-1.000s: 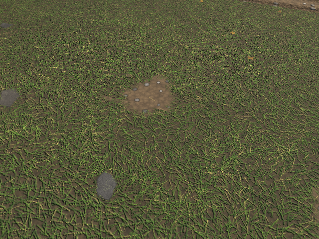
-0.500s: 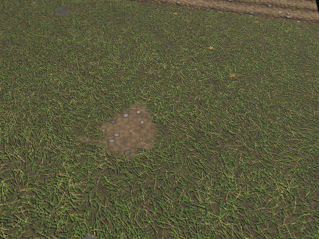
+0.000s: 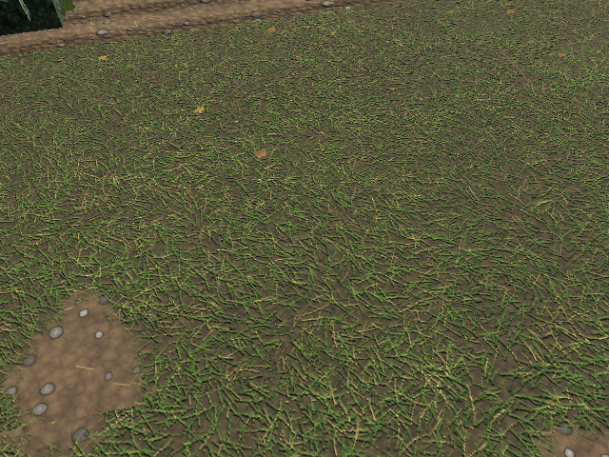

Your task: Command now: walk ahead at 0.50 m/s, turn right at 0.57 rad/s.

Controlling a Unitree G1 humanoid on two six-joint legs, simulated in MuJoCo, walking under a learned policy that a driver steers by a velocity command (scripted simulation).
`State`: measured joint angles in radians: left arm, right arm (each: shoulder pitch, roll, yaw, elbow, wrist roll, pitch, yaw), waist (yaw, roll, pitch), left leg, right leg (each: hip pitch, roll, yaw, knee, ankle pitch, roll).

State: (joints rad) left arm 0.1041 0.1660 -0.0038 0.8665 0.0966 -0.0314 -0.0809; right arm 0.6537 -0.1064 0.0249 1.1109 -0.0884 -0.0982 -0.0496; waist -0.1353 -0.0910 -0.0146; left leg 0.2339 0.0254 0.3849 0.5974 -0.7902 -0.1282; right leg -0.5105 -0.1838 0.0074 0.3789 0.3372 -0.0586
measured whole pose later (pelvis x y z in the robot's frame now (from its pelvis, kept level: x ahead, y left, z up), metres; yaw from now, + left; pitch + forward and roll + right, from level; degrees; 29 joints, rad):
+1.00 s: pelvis +0.58 -0.04 -0.07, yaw -11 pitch +1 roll +0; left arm 0.11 0.17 0.05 0.81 0.08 -0.06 -0.05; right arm 0.56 -0.13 0.01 1.07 -0.09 -0.14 0.05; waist -0.09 -0.01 -0.01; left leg 0.02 -0.01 0.05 0.37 -0.40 0.03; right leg -0.53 -0.05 -0.03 0.84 -0.16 -0.04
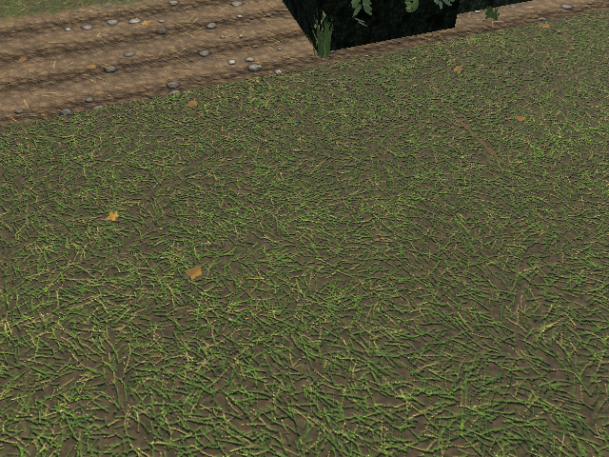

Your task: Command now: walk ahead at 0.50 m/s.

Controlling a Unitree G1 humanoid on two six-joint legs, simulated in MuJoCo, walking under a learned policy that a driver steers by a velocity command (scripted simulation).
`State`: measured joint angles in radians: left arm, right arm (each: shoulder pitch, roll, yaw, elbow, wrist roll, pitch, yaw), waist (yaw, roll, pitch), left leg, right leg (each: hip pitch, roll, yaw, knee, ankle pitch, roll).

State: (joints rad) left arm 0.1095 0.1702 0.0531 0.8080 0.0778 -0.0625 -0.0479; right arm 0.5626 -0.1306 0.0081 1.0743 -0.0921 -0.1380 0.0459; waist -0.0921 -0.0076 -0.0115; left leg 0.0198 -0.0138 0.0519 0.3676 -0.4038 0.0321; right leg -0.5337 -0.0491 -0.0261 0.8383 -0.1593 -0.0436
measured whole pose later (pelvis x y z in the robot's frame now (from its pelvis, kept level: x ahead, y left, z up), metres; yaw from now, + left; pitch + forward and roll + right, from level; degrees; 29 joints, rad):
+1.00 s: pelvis +0.42 -0.07 -0.15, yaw +0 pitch +0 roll +1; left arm 0.33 0.19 0.04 0.93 0.07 -0.14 -0.02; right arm 0.27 -0.21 -0.08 0.94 -0.04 -0.10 0.02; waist 0.03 0.00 0.00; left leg -0.44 -0.07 -0.12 0.92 -0.27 0.14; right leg -0.14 0.01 -0.08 0.35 -0.21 -0.07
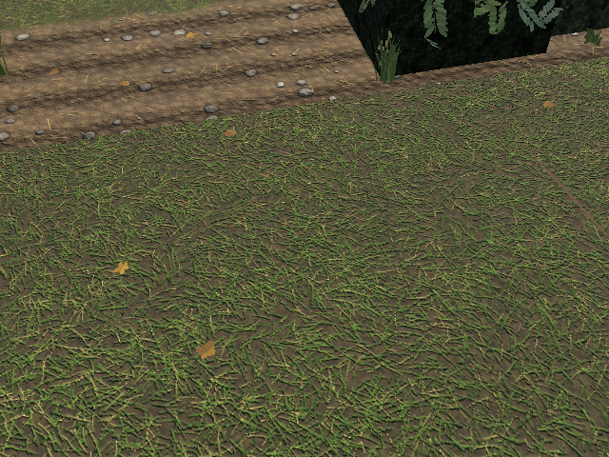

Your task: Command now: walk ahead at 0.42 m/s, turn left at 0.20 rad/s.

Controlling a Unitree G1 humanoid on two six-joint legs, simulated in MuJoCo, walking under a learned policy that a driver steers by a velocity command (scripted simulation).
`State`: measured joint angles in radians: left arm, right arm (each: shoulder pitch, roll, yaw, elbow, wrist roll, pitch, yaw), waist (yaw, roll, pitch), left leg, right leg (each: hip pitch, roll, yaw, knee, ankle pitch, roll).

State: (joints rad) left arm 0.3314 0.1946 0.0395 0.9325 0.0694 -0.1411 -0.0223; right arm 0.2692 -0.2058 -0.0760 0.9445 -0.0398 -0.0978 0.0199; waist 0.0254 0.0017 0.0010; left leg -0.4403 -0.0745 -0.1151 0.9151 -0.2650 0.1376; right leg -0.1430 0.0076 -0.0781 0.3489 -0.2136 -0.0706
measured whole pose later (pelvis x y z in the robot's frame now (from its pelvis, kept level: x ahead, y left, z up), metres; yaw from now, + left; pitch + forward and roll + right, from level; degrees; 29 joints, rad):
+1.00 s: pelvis +0.59 +0.13 -0.18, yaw +33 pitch +3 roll -1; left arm 0.19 0.20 0.03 0.87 -0.02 -0.10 -0.02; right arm 0.47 -0.19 -0.02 0.97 0.07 -0.06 -0.02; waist -0.06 0.02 -0.03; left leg -0.56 -0.14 -0.15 1.97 -0.79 0.04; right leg -0.33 0.01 -0.06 0.51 -0.24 -0.04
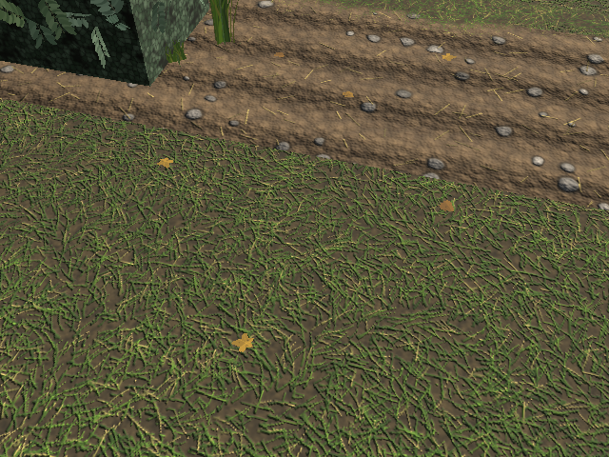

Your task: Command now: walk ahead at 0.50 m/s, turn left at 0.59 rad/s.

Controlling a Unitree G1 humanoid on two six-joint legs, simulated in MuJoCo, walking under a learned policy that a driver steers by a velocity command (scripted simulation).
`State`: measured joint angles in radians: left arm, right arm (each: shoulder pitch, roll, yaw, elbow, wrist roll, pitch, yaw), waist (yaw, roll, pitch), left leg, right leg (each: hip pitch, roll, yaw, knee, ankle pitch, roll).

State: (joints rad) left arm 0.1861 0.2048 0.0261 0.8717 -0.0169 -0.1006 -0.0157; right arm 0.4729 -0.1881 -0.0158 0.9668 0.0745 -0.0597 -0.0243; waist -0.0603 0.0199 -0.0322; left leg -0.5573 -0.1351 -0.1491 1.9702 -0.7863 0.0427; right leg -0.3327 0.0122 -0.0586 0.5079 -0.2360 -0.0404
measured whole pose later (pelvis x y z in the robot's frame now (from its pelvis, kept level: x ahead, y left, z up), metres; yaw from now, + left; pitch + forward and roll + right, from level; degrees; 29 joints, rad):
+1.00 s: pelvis +0.55 +0.01 -0.01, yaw -7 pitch +3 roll +0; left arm 0.16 0.26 0.08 0.75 -0.02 -0.06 -0.04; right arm 0.20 -0.26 -0.07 0.88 0.02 -0.12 0.00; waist 0.00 0.00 0.04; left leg -0.38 0.04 -0.02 1.25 -0.40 0.01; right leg -0.43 0.09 -0.01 0.55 -0.17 -0.10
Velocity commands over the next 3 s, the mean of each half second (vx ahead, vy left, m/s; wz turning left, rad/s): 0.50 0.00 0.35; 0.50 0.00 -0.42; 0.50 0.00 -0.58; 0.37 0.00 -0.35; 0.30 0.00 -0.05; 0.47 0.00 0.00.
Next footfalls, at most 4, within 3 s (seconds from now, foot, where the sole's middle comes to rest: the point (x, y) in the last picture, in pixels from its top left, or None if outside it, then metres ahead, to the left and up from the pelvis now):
0.32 left None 0.33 0.15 -0.77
0.88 right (329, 391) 0.65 -0.06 -0.77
1.36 left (269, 285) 0.96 0.07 -0.77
1.86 right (398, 249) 1.06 -0.29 -0.77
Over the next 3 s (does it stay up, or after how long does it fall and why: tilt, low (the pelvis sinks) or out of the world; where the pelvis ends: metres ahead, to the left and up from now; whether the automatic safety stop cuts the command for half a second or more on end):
stays up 1.28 -0.38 0.01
